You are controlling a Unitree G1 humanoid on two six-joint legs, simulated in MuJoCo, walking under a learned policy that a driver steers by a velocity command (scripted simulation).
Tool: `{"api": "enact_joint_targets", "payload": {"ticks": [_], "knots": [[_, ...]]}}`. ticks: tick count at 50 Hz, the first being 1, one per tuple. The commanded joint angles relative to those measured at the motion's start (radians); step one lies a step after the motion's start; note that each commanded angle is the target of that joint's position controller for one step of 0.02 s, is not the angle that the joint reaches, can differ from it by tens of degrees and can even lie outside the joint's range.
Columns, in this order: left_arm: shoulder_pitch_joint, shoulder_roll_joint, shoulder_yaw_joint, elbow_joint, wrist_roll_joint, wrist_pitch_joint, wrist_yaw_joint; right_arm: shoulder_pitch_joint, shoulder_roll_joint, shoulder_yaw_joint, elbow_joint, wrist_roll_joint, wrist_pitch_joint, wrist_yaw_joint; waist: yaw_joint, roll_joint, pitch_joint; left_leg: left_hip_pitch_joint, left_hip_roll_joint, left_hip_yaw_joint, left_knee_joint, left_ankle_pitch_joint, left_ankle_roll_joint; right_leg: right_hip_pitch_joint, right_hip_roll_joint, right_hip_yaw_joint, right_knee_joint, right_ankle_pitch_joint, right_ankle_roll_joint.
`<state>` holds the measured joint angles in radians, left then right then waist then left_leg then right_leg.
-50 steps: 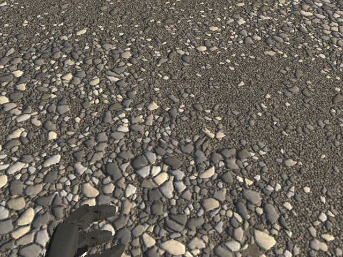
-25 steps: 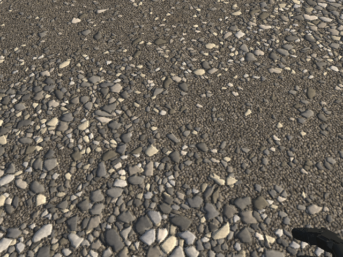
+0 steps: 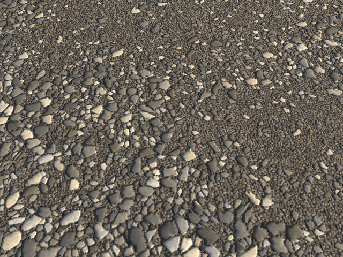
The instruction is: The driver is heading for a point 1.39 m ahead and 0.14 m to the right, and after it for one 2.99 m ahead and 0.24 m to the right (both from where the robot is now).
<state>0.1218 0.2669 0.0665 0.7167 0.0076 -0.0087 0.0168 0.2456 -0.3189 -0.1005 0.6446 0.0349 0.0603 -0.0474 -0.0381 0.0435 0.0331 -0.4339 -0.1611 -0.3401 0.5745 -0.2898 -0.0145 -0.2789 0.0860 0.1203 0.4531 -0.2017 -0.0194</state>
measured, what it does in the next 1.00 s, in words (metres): walks ahead, turning right: left foot, then right foot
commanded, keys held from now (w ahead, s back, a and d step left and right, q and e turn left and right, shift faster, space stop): q+shift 0.12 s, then e+shift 0.28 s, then w+e+shift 0.46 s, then w+q+shift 0.14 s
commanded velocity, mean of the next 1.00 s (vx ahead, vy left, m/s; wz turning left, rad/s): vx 0.39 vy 0.00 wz -0.26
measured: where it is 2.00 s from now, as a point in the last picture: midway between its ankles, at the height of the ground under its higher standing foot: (262, 142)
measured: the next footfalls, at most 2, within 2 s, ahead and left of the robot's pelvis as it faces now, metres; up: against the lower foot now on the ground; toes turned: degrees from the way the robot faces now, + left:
left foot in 0.36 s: +0.01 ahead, +0.16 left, +0.00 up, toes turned +4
right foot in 0.90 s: +0.26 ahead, -0.24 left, +0.00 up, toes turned -26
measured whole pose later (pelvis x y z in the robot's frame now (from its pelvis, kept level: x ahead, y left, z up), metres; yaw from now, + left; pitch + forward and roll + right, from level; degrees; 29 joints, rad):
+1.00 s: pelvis +0.20 -0.15 -0.04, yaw -20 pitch +1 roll +2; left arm 0.23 0.30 0.05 0.69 -0.03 -0.05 -0.05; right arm 0.30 -0.31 -0.07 0.78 0.05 -0.09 0.00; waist -0.01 0.03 0.05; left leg -0.27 0.13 -0.04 1.33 -0.42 0.00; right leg -0.49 -0.02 -0.11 0.84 -0.36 -0.09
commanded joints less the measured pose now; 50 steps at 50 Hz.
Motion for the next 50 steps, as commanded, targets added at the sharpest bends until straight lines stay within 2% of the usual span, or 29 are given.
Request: {"api": "enact_joint_targets", "payload": {"ticks": [1,2,4,6,9,13,16,17,18,19,20,21,22,23,24,25,28,31,35,41,42,43,44,45,46,47,48,49,50], "knots": [[-0.06,0.154,0.044,-0.097,0.056,-0.015,0.007,0.038,-0.187,-0.054,-0.081,-0.007,-0.031,0.009,-0.01,-0.226,-0.105,-0.216,0.078,0.098,0.435,-0.236,-0.03,0.149,-0.46,0.332,-0.205,0.168,-0.207],[-0.108,0.108,0.031,-0.109,0.038,-0.015,0.015,0.066,-0.192,-0.059,-0.052,-0.012,-0.022,0.007,-0.023,-0.168,-0.081,-0.198,0.088,0.126,0.498,-0.162,-0.038,0.114,-0.378,0.214,-0.183,0.143,-0.162],[-0.12,0.086,0.017,-0.114,0.01,-0.01,0.029,0.104,-0.131,-0.044,-0.03,-0.023,-0.002,0.003,-0.017,-0.151,-0.055,-0.228,0.097,0.164,0.675,-0.088,-0.061,0.103,-0.323,0.098,-0.161,0.193,-0.142],[-0.086,0.091,0.012,-0.111,0.013,-0.003,0.037,0.064,-0.111,-0.032,-0.061,-0.012,0.001,0.007,0.007,-0.159,-0.029,-0.267,0.14,0.237,0.725,-0.045,-0.089,0.111,-0.304,0.007,-0.167,0.255,-0.164],[0.065,0.118,0.015,-0.06,0.011,0.009,0.031,-0.043,-0.052,0.001,-0.11,-0.02,-0.018,0.007,0.088,-0.154,-0.046,-0.267,0.145,0.234,0.562,-0.079,-0.118,0.223,-0.319,0.051,-0.14,0.399,-0.232],[0.003,0.112,0.002,-0.051,-0.009,-0.002,-0.009,-0.026,0.014,0.037,-0.088,-0.048,-0.027,0.014,0.05,-0.205,-0.088,0.044,0.176,0.299,0.177,-0.129,-0.098,0.13,-0.277,0.016,-0.109,0.417,-0.22],[0.054,0.214,0.032,-0.032,-0.041,0.001,-0.023,-0.029,-0.051,0.013,-0.074,-0.031,-0.031,0.008,0.049,-0.244,-0.035,0.137,0.096,0.351,-0.084,-0.003,-0.071,0.117,-0.28,0.108,-0.059,0.474,-0.214],[0.055,0.219,0.034,-0.031,-0.056,0.002,-0.02,-0.004,-0.063,0.008,-0.064,-0.027,-0.036,0.008,0.028,-0.237,-0.039,0.202,0.095,0.34,-0.229,0.103,-0.04,0.111,-0.276,0.139,-0.037,0.471,-0.189],[0.068,0.2,0.029,-0.032,-0.06,-0.005,-0.017,0.02,-0.101,-0.003,-0.06,-0.025,-0.039,0.002,0.024,-0.212,-0.081,0.334,0.152,0.288,-0.272,0.2,-0.008,0.049,-0.257,0.157,-0.013,0.372,-0.138],[0.064,0.141,0.012,-0.049,-0.041,-0.015,-0.019,0.082,-0.158,-0.018,-0.06,-0.038,-0.033,-0.011,0.011,-0.104,-0.173,0.527,0.302,0.201,-0.184,0.45,0.045,-0.079,-0.209,0.107,0.108,0.167,-0.072],[0.088,0.064,-0.007,-0.072,-0.038,-0.03,-0.027,0.063,-0.229,-0.038,-0.049,-0.055,-0.016,-0.018,0.039,0.193,-0.189,0.583,0.498,0.069,-0.147,0.687,0.182,-0.288,-0.083,-0.049,0.256,-0.203,0.003],[0.06,0.124,0.01,-0.061,-0.046,-0.026,-0.023,0.075,-0.165,-0.031,-0.065,-0.066,-0.022,-0.01,-0.032,0.21,-0.219,0.55,0.59,-0.008,-0.235,0.469,0.283,-0.365,-0.089,-0.1,0.486,-0.44,0.046],[0.044,0.17,0.03,-0.061,-0.057,-0.015,-0.026,0.072,-0.117,-0.016,-0.069,-0.062,-0.04,-0.001,-0.042,0.136,-0.171,0.519,0.564,-0.002,-0.313,0.048,0.267,-0.434,-0.146,-0.069,0.629,-0.377,0.043],[0.047,0.158,0.035,-0.059,-0.054,0.0,-0.023,0.029,-0.102,-0.012,-0.067,-0.037,-0.061,0.002,-0.017,0.149,-0.117,0.489,0.516,0.017,-0.359,-0.223,0.211,-0.492,-0.172,-0.072,0.687,-0.303,0.042],[0.058,0.157,0.039,-0.058,-0.043,0.012,-0.021,-0.006,-0.09,-0.007,-0.061,-0.016,-0.083,0.003,-0.009,0.179,-0.056,0.46,0.491,0.047,-0.403,-0.314,0.181,-0.542,-0.182,-0.068,0.713,-0.234,0.055],[0.054,0.149,0.04,-0.061,-0.036,0.015,-0.023,-0.011,-0.081,-0.002,-0.054,-0.018,-0.102,0.003,-0.005,0.166,-0.026,0.44,0.482,0.078,-0.424,-0.316,0.165,-0.562,-0.192,-0.065,0.741,-0.174,0.061],[0.048,0.107,0.032,-0.082,-0.04,0.0,-0.034,0.016,-0.073,-0.004,-0.033,-0.039,-0.137,0.009,-0.008,0.106,0.004,0.445,0.474,0.188,-0.46,-0.236,0.152,-0.603,-0.208,-0.083,0.755,-0.052,0.065],[0.024,0.086,0.026,-0.112,-0.044,-0.004,-0.044,0.047,-0.093,-0.014,-0.006,-0.045,-0.151,0.016,-0.01,0.081,0.031,0.458,0.498,0.271,-0.478,-0.172,0.158,-0.631,-0.229,-0.071,0.699,0.005,0.065],[-0.004,0.073,0.014,-0.148,-0.046,0.002,-0.057,0.042,-0.135,-0.03,0.02,-0.039,-0.153,0.028,0.01,0.064,0.085,0.449,0.523,0.388,-0.5,-0.113,0.146,-0.623,-0.261,-0.076,0.611,0.055,0.046],[-0.073,0.079,-0.005,-0.186,-0.056,0.007,-0.078,0.04,-0.181,-0.05,0.061,-0.022,-0.136,0.056,0.017,0.033,0.153,0.495,0.51,0.578,-0.482,0.015,0.111,-0.523,-0.264,-0.185,0.464,-0.038,-0.052],[-0.047,0.096,-0.001,-0.182,-0.057,0.008,-0.077,0.018,-0.198,-0.054,0.059,-0.019,-0.132,0.061,0.042,0.038,0.132,0.476,0.493,0.619,-0.428,0.198,0.104,-0.42,-0.228,-0.234,0.439,-0.084,-0.077],[0.035,0.13,0.016,-0.161,-0.06,0.011,-0.071,0.009,-0.219,-0.059,0.06,-0.012,-0.127,0.063,0.091,0.056,0.068,0.452,0.483,0.647,-0.294,0.519,0.101,-0.257,-0.155,-0.303,0.449,-0.131,-0.098],[0.207,0.172,0.046,-0.113,-0.063,0.007,-0.064,0.001,-0.226,-0.055,0.065,-0.004,-0.124,0.065,0.197,0.033,-0.036,0.365,0.463,0.672,-0.048,0.832,0.095,0.037,-0.063,-0.339,0.376,-0.098,-0.135],[0.461,0.266,0.098,-0.027,-0.064,0.012,-0.052,0.026,-0.186,-0.031,0.063,-0.017,-0.139,0.06,0.312,-0.04,-0.158,0.142,0.427,0.647,0.275,0.812,0.062,0.447,-0.004,-0.283,0.327,-0.02,-0.168],[0.453,0.398,0.108,0.0,-0.058,0.007,-0.037,0.115,0.018,0.029,0.022,-0.058,-0.155,0.061,0.166,-0.468,-0.141,-0.251,0.263,0.581,0.761,-0.234,-0.014,0.61,-0.236,0.216,0.11,-0.308,-0.243],[0.442,0.349,0.077,-0.063,-0.048,-0.025,-0.043,0.095,-0.026,0.039,0.001,-0.01,-0.192,0.056,0.167,-0.403,-0.417,-0.316,0.192,0.278,0.958,-0.306,0.005,0.665,-0.405,0.702,-0.183,-0.684,-0.314],[0.431,0.256,0.054,-0.052,-0.033,-0.053,-0.061,-0.066,-0.125,0.016,-0.017,0.052,-0.2,0.045,0.225,-0.182,-0.27,-0.407,0.213,0.253,0.986,-0.178,0.037,0.573,-0.442,0.652,-0.264,-0.636,-0.243],[0.401,0.247,0.05,-0.029,-0.028,-0.069,-0.065,-0.082,-0.095,0.026,-0.018,0.059,-0.206,0.037,0.188,-0.146,-0.149,-0.446,0.248,0.255,0.944,-0.093,0.066,0.442,-0.459,0.559,-0.241,-0.551,-0.23],[0.327,0.206,0.036,-0.025,-0.015,-0.079,-0.065,-0.088,-0.068,0.035,-0.004,0.031,-0.204,0.03,0.146,-0.106,-0.092,-0.404,0.295,0.233,0.903,-0.02,0.083,0.296,-0.438,0.455,-0.206,-0.462,-0.201]]}}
